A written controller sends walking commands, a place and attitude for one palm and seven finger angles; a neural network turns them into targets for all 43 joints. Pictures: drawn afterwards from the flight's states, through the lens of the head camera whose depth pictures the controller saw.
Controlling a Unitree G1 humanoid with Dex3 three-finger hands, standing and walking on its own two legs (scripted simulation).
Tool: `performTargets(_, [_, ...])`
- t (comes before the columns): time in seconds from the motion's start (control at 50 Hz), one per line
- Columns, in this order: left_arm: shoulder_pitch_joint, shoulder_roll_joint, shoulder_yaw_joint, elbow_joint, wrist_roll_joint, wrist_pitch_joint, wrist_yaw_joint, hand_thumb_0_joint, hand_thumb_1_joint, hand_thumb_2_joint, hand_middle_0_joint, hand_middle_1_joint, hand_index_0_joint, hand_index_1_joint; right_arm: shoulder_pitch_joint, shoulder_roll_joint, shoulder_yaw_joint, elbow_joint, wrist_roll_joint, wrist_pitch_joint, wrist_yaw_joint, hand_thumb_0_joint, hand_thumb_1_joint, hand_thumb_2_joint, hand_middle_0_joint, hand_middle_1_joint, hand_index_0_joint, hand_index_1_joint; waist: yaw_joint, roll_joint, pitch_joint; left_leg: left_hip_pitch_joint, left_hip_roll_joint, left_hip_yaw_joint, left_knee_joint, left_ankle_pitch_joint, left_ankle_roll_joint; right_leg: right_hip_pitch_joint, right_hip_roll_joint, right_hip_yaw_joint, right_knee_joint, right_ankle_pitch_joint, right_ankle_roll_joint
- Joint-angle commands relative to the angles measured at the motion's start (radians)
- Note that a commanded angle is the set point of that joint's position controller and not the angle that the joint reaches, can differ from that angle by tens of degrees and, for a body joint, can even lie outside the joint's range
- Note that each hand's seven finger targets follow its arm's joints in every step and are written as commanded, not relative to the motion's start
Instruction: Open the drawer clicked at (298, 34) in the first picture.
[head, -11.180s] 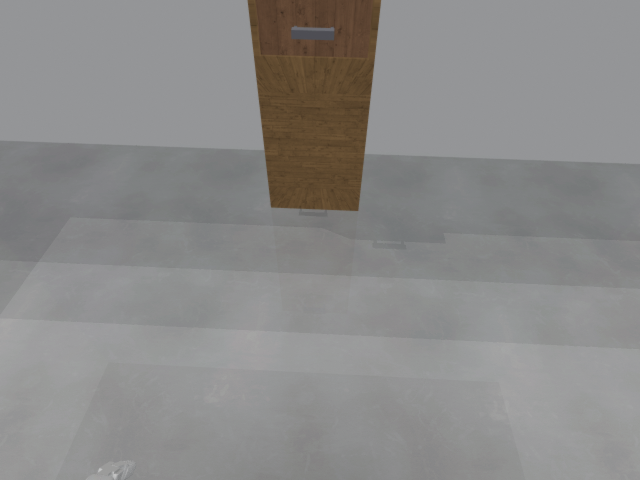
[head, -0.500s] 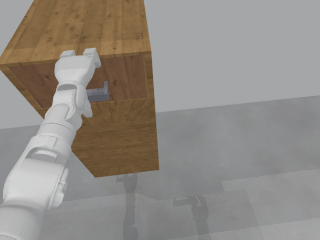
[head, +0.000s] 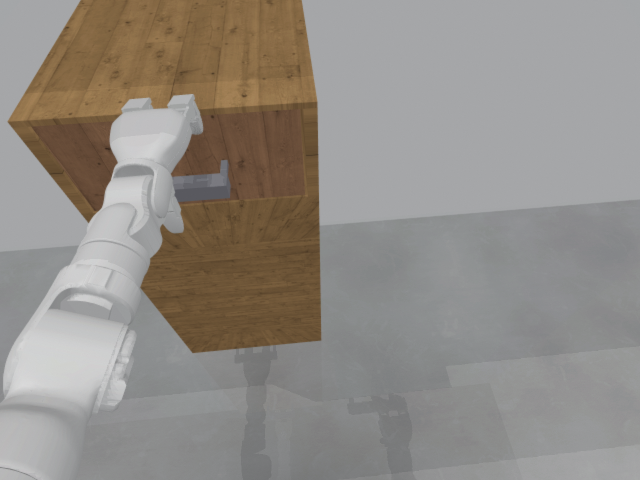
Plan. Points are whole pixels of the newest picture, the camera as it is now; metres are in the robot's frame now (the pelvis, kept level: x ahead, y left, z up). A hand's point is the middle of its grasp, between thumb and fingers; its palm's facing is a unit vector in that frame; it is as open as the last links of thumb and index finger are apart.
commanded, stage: move the hooked fingers above the handle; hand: left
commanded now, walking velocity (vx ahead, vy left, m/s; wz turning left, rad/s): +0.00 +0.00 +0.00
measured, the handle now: (184, 178) +0.54 +0.19 +0.04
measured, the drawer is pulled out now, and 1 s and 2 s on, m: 0.00 0.00 0.00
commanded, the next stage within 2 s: none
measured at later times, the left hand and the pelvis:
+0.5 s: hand (170, 167) +0.49 +0.19 +0.11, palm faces +0.08 -0.02 -1.00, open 13.8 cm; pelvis +0.00 +0.00 +0.00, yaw +0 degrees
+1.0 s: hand (149, 173) +0.48 +0.21 +0.12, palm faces +0.08 +0.03 -1.00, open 13.8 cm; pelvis +0.00 -0.01 +0.00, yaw +0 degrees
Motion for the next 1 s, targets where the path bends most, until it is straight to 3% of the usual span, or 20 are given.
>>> performTargets(0.0, [-0.464,0.189,0.038,-0.076,0.006,0.124,0.030,0.000,-0.500,0.300,-0.300,-1.200,-0.300,-1.200,0.069,-0.133,-0.036,-0.067,0.000,-0.005,0.009,0.000,-0.900,-0.900,0.200,0.300,0.200,0.300,-0.012,-0.019,-0.373,0.277,-0.004,-0.032,-0.021,0.471,0.005,0.122,0.021,0.007,-0.047,0.410,-0.003])
performTargets(0.02, [-0.448,0.168,0.019,-0.073,-0.001,0.138,0.007,0.000,-0.500,0.300,-0.300,-1.200,-0.300,-1.200,0.065,-0.136,-0.037,-0.074,0.001,-0.001,0.010,0.000,-0.900,-0.900,0.200,0.300,0.200,0.300,-0.011,-0.038,-0.382,0.286,-0.004,-0.028,-0.024,0.464,0.009,0.132,0.020,0.010,-0.052,0.418,0.002])
performTargets(0.06, [-0.404,0.231,0.064,-0.053,0.000,0.150,-0.028,0.000,-0.500,0.300,-0.300,-1.200,-0.300,-1.200,0.055,-0.143,-0.031,-0.087,0.004,0.014,0.000,0.000,-0.900,-0.900,0.200,0.300,0.200,0.300,0.003,-0.094,-0.367,0.252,-0.008,-0.018,-0.031,0.449,0.016,0.182,0.015,0.015,-0.058,0.452,0.006])
performTargets(0.14, [-0.421,0.192,0.010,-0.038,-0.002,0.137,-0.087,0.000,-0.500,0.300,-0.300,-1.200,-0.300,-1.200,0.040,-0.143,-0.019,-0.104,0.014,0.023,-0.021,0.000,-0.900,-0.900,0.200,0.300,0.200,0.300,-0.027,-0.148,-0.255,0.203,-0.009,-0.020,-0.054,0.337,0.024,0.154,0.006,0.020,-0.084,0.387,0.012])
performTargets(0.2, [-0.479,0.213,0.032,-0.207,-0.015,0.033,-0.106,0.000,-0.500,0.300,-0.300,-1.200,-0.300,-1.200,0.043,-0.132,-0.027,-0.126,0.003,0.010,-0.032,0.000,-0.900,-0.900,0.200,0.300,0.200,0.300,-0.018,-0.073,-0.353,0.279,-0.008,-0.029,-0.040,0.388,0.028,0.175,0.005,0.035,-0.075,0.405,0.006])
performTargets(0.22, [-0.490,0.209,0.031,-0.266,-0.013,-0.002,-0.102,0.000,-0.500,0.300,-0.300,-1.200,-0.300,-1.200,0.047,-0.123,-0.030,-0.132,0.000,0.007,-0.032,0.000,-0.900,-0.900,0.200,0.300,0.200,0.300,-0.008,-0.014,-0.406,0.319,-0.010,-0.035,-0.030,0.423,0.026,0.172,0.007,0.039,-0.063,0.417,0.003])
performTargets(0.26, [-0.520,0.176,0.014,-0.334,-0.004,-0.052,-0.075,0.000,-0.500,0.300,-0.300,-1.200,-0.300,-1.200,0.058,-0.108,-0.037,-0.125,-0.004,-0.004,-0.029,0.000,-0.900,-0.900,0.200,0.300,0.200,0.300,-0.012,0.061,-0.420,0.392,-0.001,-0.053,-0.008,0.488,0.017,0.094,0.016,0.028,-0.050,0.389,-0.003])
performTargets(0.3, [-0.538,0.196,0.043,-0.354,-0.001,-0.071,-0.033,0.000,-0.500,0.300,-0.300,-1.200,-0.300,-1.200,0.068,-0.106,-0.041,-0.110,-0.009,-0.010,-0.020,0.000,-0.900,-0.900,0.200,0.300,0.200,0.300,-0.012,0.048,-0.418,0.405,0.007,-0.066,0.005,0.538,0.010,0.070,0.023,0.018,-0.042,0.375,-0.005])
performTargets(0.32, [-0.523,0.237,0.087,-0.339,0.002,-0.066,-0.004,0.000,-0.500,0.300,-0.300,-1.200,-0.300,-1.200,0.071,-0.109,-0.041,-0.104,-0.010,-0.011,-0.017,0.000,-0.900,-0.900,0.200,0.300,0.200,0.300,-0.001,0.053,-0.420,0.395,0.007,-0.070,0.002,0.523,0.007,0.065,0.026,0.016,-0.037,0.363,-0.006])
performTargets(0.42, [-0.498,0.279,0.127,-0.182,0.012,0.061,0.081,0.000,-0.500,0.300,-0.300,-1.200,-0.300,-1.200,0.051,-0.118,-0.028,-0.076,-0.006,-0.008,-0.004,0.000,-0.900,-0.900,0.200,0.300,0.200,0.300,0.011,-0.009,-0.366,0.272,-0.005,-0.042,-0.027,0.431,0.006,0.117,0.023,0.009,-0.039,0.361,-0.006])
performTargets(0.46, [-0.485,0.261,0.094,-0.112,0.018,0.129,0.066,0.000,-0.500,0.300,-0.300,-1.200,-0.300,-1.200,0.044,-0.124,-0.024,-0.071,-0.002,0.001,-0.005,0.000,-0.900,-0.900,0.200,0.300,0.200,0.300,0.003,-0.035,-0.359,0.243,-0.009,-0.028,-0.034,0.403,0.006,0.142,0.018,0.012,-0.048,0.378,-0.002])
performTargets(0.52, [-0.493,0.142,-0.020,-0.080,0.000,0.175,-0.011,0.000,-0.500,0.300,-0.300,-1.200,-0.300,-1.200,0.050,-0.131,-0.031,-0.079,0.007,0.010,-0.004,0.000,-0.900,-0.900,0.200,0.300,0.200,0.300,-0.030,-0.060,-0.372,0.277,-0.007,-0.024,-0.035,0.416,0.013,0.153,0.012,0.016,-0.065,0.411,0.007])
performTargets(0.56, [-0.449,0.166,0.005,-0.092,-0.012,0.163,-0.063,0.000,-0.500,0.300,-0.300,-1.200,-0.300,-1.200,0.048,-0.136,-0.034,-0.085,0.006,0.020,-0.011,0.000,-0.900,-0.900,0.200,0.300,0.200,0.300,-0.019,-0.076,-0.385,0.298,-0.008,-0.020,-0.033,0.435,0.019,0.178,0.011,0.021,-0.072,0.446,0.010])
performTargets(0.62, [-0.382,0.143,-0.019,-0.080,-0.030,0.131,-0.124,0.000,-0.500,0.300,-0.300,-1.200,-0.300,-1.200,0.032,-0.136,-0.022,-0.102,0.010,0.028,-0.024,0.000,-0.900,-0.900,0.200,0.300,0.200,0.300,-0.021,-0.134,-0.309,0.235,-0.017,-0.016,-0.047,0.380,0.027,0.210,0.001,0.029,-0.085,0.470,0.015])
performTargets(0.66, [-0.376,0.176,0.010,-0.148,-0.028,0.074,-0.140,0.000,-0.500,0.300,-0.300,-1.200,-0.300,-1.200,0.025,-0.133,-0.020,-0.116,0.009,0.026,-0.029,0.000,-0.900,-0.900,0.200,0.300,0.200,0.300,-0.003,-0.098,-0.300,0.237,-0.017,-0.019,-0.050,0.373,0.026,0.206,0.000,0.034,-0.082,0.458,0.011])
performTargets(0.74, [-0.415,0.283,0.106,-0.312,-0.011,-0.046,-0.090,0.000,-0.500,0.300,-0.300,-1.200,-0.300,-1.200,0.027,-0.115,-0.026,-0.132,-0.001,0.014,-0.037,0.000,-0.900,-0.900,0.200,0.300,0.200,0.300,0.023,-0.027,-0.365,0.261,-0.019,-0.024,-0.035,0.413,0.026,0.230,0.002,0.047,-0.059,0.477,0.001])
performTargets(0.78, [-0.425,0.303,0.135,-0.372,0.004,-0.071,-0.034,0.000,-0.500,0.300,-0.300,-1.200,-0.300,-1.200,0.022,-0.104,-0.029,-0.134,-0.004,0.007,-0.034,0.000,-0.900,-0.900,0.200,0.300,0.200,0.300,0.039,0.025,-0.397,0.281,-0.017,-0.027,-0.029,0.446,0.020,0.214,0.007,0.041,-0.044,0.462,-0.005])
performTargets(0.8, [-0.436,0.330,0.165,-0.383,0.008,-0.071,-0.003,0.000,-0.500,0.300,-0.300,-1.200,-0.300,-1.200,0.025,-0.105,-0.031,-0.130,-0.006,0.003,-0.030,0.000,-0.900,-0.900,0.200,0.300,0.200,0.300,0.043,0.006,-0.414,0.279,-0.016,-0.030,-0.024,0.467,0.018,0.223,0.009,0.038,-0.039,0.464,-0.006])
performTargets(0.88, [-0.427,0.305,0.146,-0.288,0.023,0.025,0.082,0.000,-0.500,0.300,-0.300,-1.200,-0.300,-1.200,0.009,-0.108,-0.030,-0.099,-0.002,-0.007,-0.018,0.000,-0.900,-0.900,0.200,0.300,0.200,0.300,0.029,0.011,-0.362,0.257,-0.013,-0.018,-0.036,0.413,0.010,0.181,0.014,0.027,-0.049,0.413,-0.004])
performTargets(0.98, [-0.449,0.170,0.001,-0.160,-0.020,0.157,-0.008,0.000,-0.500,0.300,-0.300,-1.200,-0.300,-1.200,0.012,-0.126,-0.036,-0.081,0.016,0.001,-0.014,0.000,-0.900,-0.900,0.200,0.300,0.200,0.300,-0.026,-0.067,-0.347,0.282,-0.021,-0.007,-0.045,0.363,0.020,0.189,0.005,0.032,-0.092,0.425,0.015])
